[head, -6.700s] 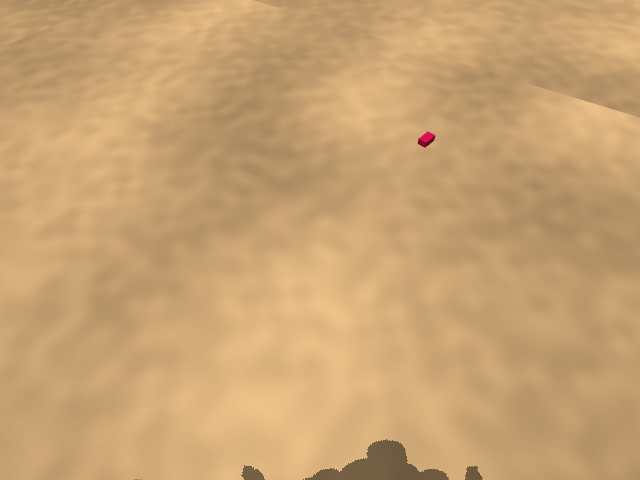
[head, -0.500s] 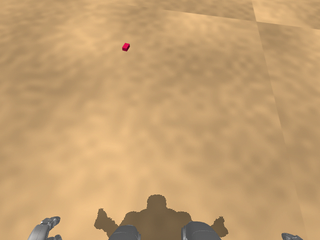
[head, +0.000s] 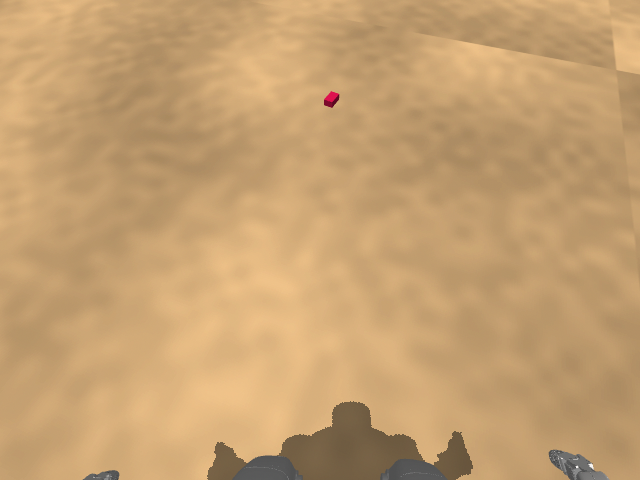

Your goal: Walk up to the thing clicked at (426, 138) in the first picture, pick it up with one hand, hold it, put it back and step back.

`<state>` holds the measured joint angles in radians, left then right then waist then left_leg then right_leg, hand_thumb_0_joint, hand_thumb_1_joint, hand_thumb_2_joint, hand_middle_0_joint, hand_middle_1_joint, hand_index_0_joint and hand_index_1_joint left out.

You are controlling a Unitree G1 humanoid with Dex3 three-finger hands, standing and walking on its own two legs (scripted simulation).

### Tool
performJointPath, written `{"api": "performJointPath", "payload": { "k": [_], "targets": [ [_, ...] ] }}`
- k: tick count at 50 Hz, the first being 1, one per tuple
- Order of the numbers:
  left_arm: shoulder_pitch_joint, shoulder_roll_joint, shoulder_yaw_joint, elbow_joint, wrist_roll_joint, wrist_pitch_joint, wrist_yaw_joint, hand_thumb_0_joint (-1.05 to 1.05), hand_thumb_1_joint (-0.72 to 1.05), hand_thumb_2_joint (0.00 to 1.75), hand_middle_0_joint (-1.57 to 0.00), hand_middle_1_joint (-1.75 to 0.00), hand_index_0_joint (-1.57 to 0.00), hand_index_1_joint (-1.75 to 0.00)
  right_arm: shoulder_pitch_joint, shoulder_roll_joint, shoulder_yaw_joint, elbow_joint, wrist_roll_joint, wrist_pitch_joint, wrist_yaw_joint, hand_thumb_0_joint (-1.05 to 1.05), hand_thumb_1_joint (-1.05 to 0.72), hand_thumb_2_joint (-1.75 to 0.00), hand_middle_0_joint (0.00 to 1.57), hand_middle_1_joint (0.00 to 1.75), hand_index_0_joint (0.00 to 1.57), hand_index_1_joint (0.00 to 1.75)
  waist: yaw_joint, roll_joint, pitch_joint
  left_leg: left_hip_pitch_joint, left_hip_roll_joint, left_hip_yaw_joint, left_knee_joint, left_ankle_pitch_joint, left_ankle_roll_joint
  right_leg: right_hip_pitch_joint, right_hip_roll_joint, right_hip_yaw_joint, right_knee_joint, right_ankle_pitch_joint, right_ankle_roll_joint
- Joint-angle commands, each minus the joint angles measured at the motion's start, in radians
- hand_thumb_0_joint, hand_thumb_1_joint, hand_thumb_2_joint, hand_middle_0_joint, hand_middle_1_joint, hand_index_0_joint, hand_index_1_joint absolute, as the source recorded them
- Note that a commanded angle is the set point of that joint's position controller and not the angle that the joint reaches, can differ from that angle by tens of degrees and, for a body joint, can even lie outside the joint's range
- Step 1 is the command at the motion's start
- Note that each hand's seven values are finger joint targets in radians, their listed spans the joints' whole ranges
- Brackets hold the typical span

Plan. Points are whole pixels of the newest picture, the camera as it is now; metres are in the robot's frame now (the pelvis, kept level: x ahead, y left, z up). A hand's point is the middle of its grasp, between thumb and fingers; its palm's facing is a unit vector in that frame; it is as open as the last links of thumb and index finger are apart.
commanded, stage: walk up
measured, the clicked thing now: (331, 99) +1.78 +0.04 -0.74
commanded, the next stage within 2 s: stand in 0.60 s
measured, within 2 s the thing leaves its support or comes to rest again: neither
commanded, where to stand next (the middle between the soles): +0.06 -0.02 m, yaw +2 degrees
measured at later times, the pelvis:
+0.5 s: pelvis +0.00 -0.02 +0.02, yaw +4 degrees
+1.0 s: pelvis +0.00 -0.03 +0.03, yaw +2 degrees
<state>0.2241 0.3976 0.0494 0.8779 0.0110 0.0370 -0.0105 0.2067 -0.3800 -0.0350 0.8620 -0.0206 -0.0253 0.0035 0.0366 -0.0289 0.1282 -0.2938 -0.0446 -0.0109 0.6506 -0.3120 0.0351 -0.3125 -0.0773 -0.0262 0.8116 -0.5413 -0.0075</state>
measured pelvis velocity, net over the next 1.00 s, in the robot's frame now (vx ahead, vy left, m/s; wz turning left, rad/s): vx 0.00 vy -0.03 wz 0.04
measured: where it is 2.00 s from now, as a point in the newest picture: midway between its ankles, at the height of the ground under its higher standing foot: outside the picture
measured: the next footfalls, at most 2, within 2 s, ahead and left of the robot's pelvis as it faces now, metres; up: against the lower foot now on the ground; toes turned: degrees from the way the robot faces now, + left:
none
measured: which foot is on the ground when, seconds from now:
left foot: down 0.00-1.00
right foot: down 0.00-1.00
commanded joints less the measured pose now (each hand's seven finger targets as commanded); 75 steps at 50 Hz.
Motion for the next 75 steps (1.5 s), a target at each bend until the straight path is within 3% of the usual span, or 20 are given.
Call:
{"api": "performJointPath", "payload": {
  "k": [1, 3, 5, 6, 7, 8, 9, 11, 12, 15, 17, 19, 25, 29, 33, 38, 44, 50, 59, 75],
  "targets": [
    [0.001, 0.176, 0.046, -0.046, -0.018, -0.036, 0.016, 0.00, 0.90, 0.90, -0.20, -0.30, -0.20, -0.30, -0.044, -0.251, -0.060, -0.068, 0.010, -0.032, -0.032, 0.00, -0.90, -0.90, 0.20, 0.30, 0.20, 0.30, -0.012, 0.162, -0.129, 0.059, 0.286, -0.306, -0.221, 0.400, 0.175, -0.031, -0.006, 0.063, -0.003, 0.025, -0.014],
    [0.034, 0.169, 0.044, -0.013, -0.013, -0.047, 0.013, 0.00, 0.90, 0.90, -0.20, -0.30, -0.20, -0.30, -0.073, -0.247, -0.053, -0.060, 0.014, -0.023, -0.024, 0.00, -0.90, -0.90, 0.20, 0.30, 0.20, 0.30, -0.003, 0.193, -0.158, 0.050, 0.232, -0.241, -0.177, 0.410, 0.136, 0.060, 0.025, 0.016, -0.161, 0.107, -0.013],
    [0.039, 0.168, 0.041, 0.013, -0.001, -0.061, 0.017, 0.00, 0.90, 0.90, -0.20, -0.30, -0.20, -0.30, -0.084, -0.223, -0.045, -0.060, 0.022, -0.007, -0.017, 0.00, -0.90, -0.90, 0.20, 0.30, 0.20, 0.30, 0.002, 0.152, -0.169, -0.013, 0.183, -0.191, -0.128, 0.321, 0.078, 0.190, 0.040, 0.005, -0.333, 0.301, -0.017],
    [0.026, 0.195, 0.044, 0.015, 0.006, -0.070, 0.022, 0.00, 0.90, 0.90, -0.20, -0.30, -0.20, -0.30, -0.077, -0.196, -0.035, -0.055, 0.031, -0.002, -0.014, 0.00, -0.90, -0.90, 0.20, 0.30, 0.20, 0.30, 0.003, 0.110, -0.169, -0.063, 0.160, -0.179, -0.108, 0.254, 0.041, 0.241, -0.016, 0.079, -0.371, 0.365, -0.037],
    [-0.018, 0.234, 0.042, 0.002, 0.009, -0.077, 0.023, 0.00, 0.90, 0.90, -0.20, -0.30, -0.20, -0.30, -0.083, -0.175, -0.031, -0.048, 0.034, 0.005, -0.010, 0.00, -0.90, -0.90, 0.20, 0.30, 0.20, 0.30, -0.021, 0.036, -0.132, -0.059, 0.086, -0.140, -0.111, 0.087, 0.007, 0.145, -0.106, 0.191, -0.437, 0.292, -0.070],
    [-0.082, 0.264, 0.044, -0.003, 0.009, -0.073, 0.017, 0.00, 0.90, 0.90, -0.20, -0.30, -0.20, -0.30, -0.047, -0.181, -0.038, -0.021, 0.029, 0.012, -0.010, 0.00, -0.90, -0.90, 0.20, 0.30, 0.20, 0.30, -0.052, -0.025, -0.104, 0.038, 0.048, -0.106, -0.088, -0.064, -0.003, 0.022, -0.165, 0.239, -0.449, 0.188, -0.117],
    [-0.126, 0.245, 0.036, -0.009, 0.008, -0.071, 0.013, 0.00, 0.90, 0.90, -0.20, -0.30, -0.20, -0.30, -0.028, -0.183, -0.039, 0.006, 0.020, 0.013, -0.008, 0.00, -0.90, -0.90, 0.20, 0.30, 0.20, 0.30, -0.070, -0.017, -0.090, 0.080, 0.056, -0.111, -0.119, -0.077, -0.003, -0.020, -0.163, 0.220, -0.448, 0.155, -0.109],
    [-0.137, 0.201, 0.022, 0.009, -0.001, -0.069, 0.011, 0.00, 0.90, 0.90, -0.20, -0.30, -0.20, -0.30, -0.078, -0.203, -0.041, 0.019, 0.014, 0.004, 0.000, 0.00, -0.90, -0.90, 0.20, 0.30, 0.20, 0.30, -0.049, 0.030, -0.056, 0.049, 0.111, -0.193, -0.234, -0.075, 0.023, -0.023, -0.067, 0.115, -0.429, 0.091, -0.051],
    [-0.130, 0.193, 0.021, 0.029, -0.002, -0.071, 0.010, 0.00, 0.90, 0.90, -0.20, -0.30, -0.20, -0.30, -0.098, -0.206, -0.038, 0.024, 0.014, 0.000, 0.004, 0.00, -0.90, -0.90, 0.20, 0.30, 0.20, 0.30, -0.034, 0.031, -0.059, 0.020, 0.130, -0.214, -0.250, -0.057, 0.032, 0.025, -0.041, 0.080, -0.413, 0.115, -0.041],
    [-0.105, 0.192, 0.022, 0.067, 0.000, -0.084, 0.010, 0.00, 0.90, 0.90, -0.20, -0.30, -0.20, -0.30, -0.112, -0.185, -0.021, 0.047, 0.019, -0.007, 0.008, 0.00, -0.90, -0.90, 0.20, 0.30, 0.20, 0.30, -0.019, 0.005, -0.108, 0.021, 0.121, -0.185, -0.230, 0.101, 0.021, 0.134, -0.059, 0.093, -0.455, 0.225, -0.043],
    [-0.135, 0.206, 0.025, 0.069, -0.001, -0.087, 0.012, 0.00, 0.90, 0.90, -0.20, -0.30, -0.20, -0.30, -0.089, -0.195, -0.022, 0.070, 0.022, -0.010, 0.004, 0.00, -0.90, -0.90, 0.20, 0.30, 0.20, 0.30, -0.034, 0.003, -0.157, 0.068, 0.107, -0.149, -0.204, 0.236, 0.008, 0.176, -0.079, 0.091, -0.437, 0.366, -0.045],
    [-0.148, 0.200, 0.023, 0.081, -0.008, -0.083, 0.014, 0.00, 0.90, 0.90, -0.20, -0.30, -0.20, -0.30, -0.102, -0.197, -0.020, 0.085, 0.023, -0.009, 0.003, 0.00, -0.90, -0.90, 0.20, 0.30, 0.20, 0.30, -0.027, 0.027, -0.158, 0.076, 0.115, -0.157, -0.222, 0.266, 0.007, 0.181, -0.070, 0.067, -0.430, 0.382, -0.036],
    [-0.175, 0.191, 0.019, 0.112, -0.007, -0.073, 0.013, 0.00, 0.90, 0.90, -0.20, -0.30, -0.20, -0.30, -0.126, -0.196, -0.017, 0.118, 0.019, -0.001, 0.001, 0.00, -0.90, -0.90, 0.20, 0.30, 0.20, 0.30, -0.022, 0.034, -0.142, 0.053, 0.123, -0.173, -0.261, 0.216, 0.007, 0.197, -0.065, 0.053, -0.468, 0.307, -0.033],
    [-0.189, 0.193, 0.019, 0.131, -0.006, -0.073, 0.013, 0.00, 0.90, 0.90, -0.20, -0.30, -0.20, -0.30, -0.131, -0.199, -0.015, 0.143, 0.019, 0.000, 0.000, 0.00, -0.90, -0.90, 0.20, 0.30, 0.20, 0.30, -0.021, 0.038, -0.161, 0.057, 0.124, -0.175, -0.271, 0.242, 0.002, 0.230, -0.068, 0.050, -0.477, 0.330, -0.033],
    [-0.185, 0.178, 0.004, 0.174, -0.004, -0.069, 0.011, 0.00, 0.90, 0.90, -0.20, -0.30, -0.20, -0.30, -0.140, -0.195, -0.007, 0.171, 0.009, -0.010, -0.006, 0.00, -0.90, -0.90, 0.20, 0.30, 0.20, 0.30, -0.024, 0.045, -0.157, 0.082, 0.154, -0.175, -0.319, 0.295, -0.010, 0.260, -0.056, 0.058, -0.489, 0.392, -0.005],
    [-0.178, 0.182, -0.002, 0.201, -0.003, -0.069, 0.010, 0.00, 0.90, 0.90, -0.20, -0.30, -0.20, -0.30, -0.156, -0.194, -0.006, 0.187, 0.014, -0.006, -0.006, 0.00, -0.90, -0.90, 0.20, 0.30, 0.20, 0.30, -0.028, 0.052, -0.133, 0.084, 0.150, -0.163, -0.349, 0.208, -0.018, 0.239, -0.054, 0.068, -0.520, 0.346, -0.006],
    [-0.185, 0.185, -0.005, 0.210, -0.001, -0.073, 0.011, 0.00, 0.90, 0.90, -0.20, -0.30, -0.20, -0.30, -0.158, -0.188, -0.004, 0.199, 0.015, -0.007, -0.006, 0.00, -0.90, -0.90, 0.20, 0.30, 0.20, 0.30, -0.035, 0.036, -0.159, 0.133, 0.154, -0.145, -0.335, 0.277, -0.019, 0.233, -0.064, 0.075, -0.534, 0.395, -0.010],
    [-0.171, 0.181, -0.008, 0.218, 0.000, -0.069, 0.012, 0.00, 0.90, 0.90, -0.20, -0.30, -0.20, -0.30, -0.158, -0.187, -0.003, 0.211, 0.015, -0.002, -0.005, 0.00, -0.90, -0.90, 0.20, 0.30, 0.20, 0.30, -0.036, 0.030, -0.136, 0.119, 0.151, -0.142, -0.354, 0.182, -0.021, 0.210, -0.057, 0.077, -0.552, 0.325, -0.010],
    [-0.153, 0.176, -0.007, 0.216, -0.003, -0.068, 0.013, 0.00, 0.90, 0.90, -0.20, -0.30, -0.20, -0.30, -0.153, -0.194, 0.004, 0.219, 0.015, -0.008, -0.011, 0.00, -0.90, -0.90, 0.20, 0.30, 0.20, 0.30, -0.028, 0.042, -0.173, 0.158, 0.165, -0.133, -0.343, 0.334, -0.024, 0.246, -0.060, 0.073, -0.523, 0.459, -0.007],
    [-0.165, 0.177, -0.006, 0.205, -0.005, -0.068, 0.015, 0.00, 0.90, 0.90, -0.20, -0.30, -0.20, -0.30, -0.149, -0.185, 0.009, 0.215, 0.016, -0.001, -0.010, 0.00, -0.90, -0.90, 0.20, 0.30, 0.20, 0.30, -0.031, 0.021, -0.161, 0.163, 0.160, -0.122, -0.339, 0.340, -0.030, 0.245, -0.061, 0.068, -0.538, 0.485, -0.005]
  ]
}}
